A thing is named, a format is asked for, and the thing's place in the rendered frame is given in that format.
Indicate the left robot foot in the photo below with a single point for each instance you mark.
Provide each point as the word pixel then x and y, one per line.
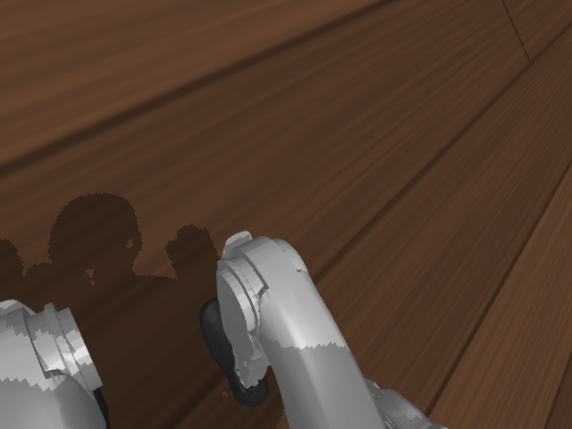
pixel 103 407

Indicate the right robot foot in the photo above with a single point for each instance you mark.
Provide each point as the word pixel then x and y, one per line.
pixel 221 351

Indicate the right robot hand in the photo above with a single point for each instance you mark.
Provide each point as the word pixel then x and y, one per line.
pixel 396 411

